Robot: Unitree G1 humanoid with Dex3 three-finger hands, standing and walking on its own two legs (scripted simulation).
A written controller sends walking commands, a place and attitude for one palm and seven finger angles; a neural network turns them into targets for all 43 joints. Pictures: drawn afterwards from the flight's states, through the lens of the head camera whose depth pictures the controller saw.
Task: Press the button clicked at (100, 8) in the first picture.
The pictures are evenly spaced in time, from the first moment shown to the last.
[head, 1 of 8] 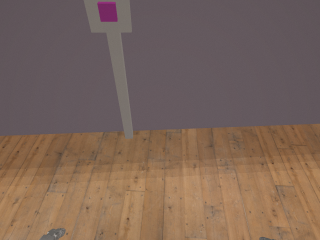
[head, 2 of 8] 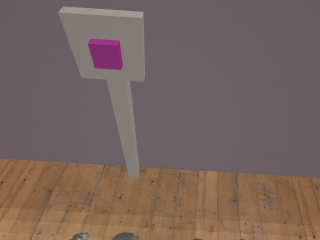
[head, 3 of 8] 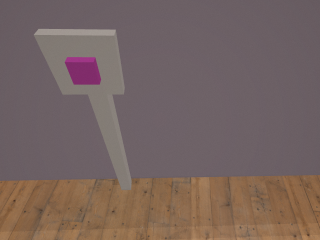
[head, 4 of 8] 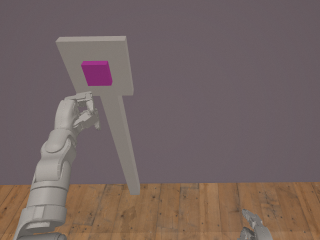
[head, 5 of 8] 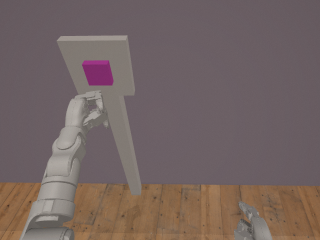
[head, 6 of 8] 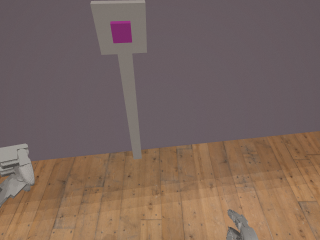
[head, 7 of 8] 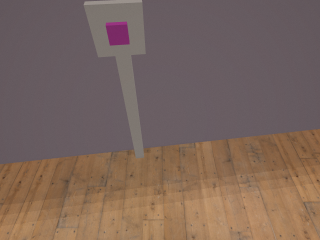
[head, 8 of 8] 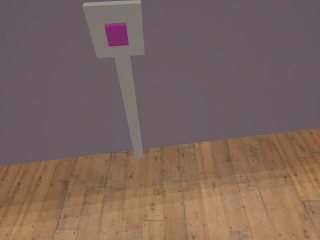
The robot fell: no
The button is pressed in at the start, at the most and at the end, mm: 0 11 0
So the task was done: yes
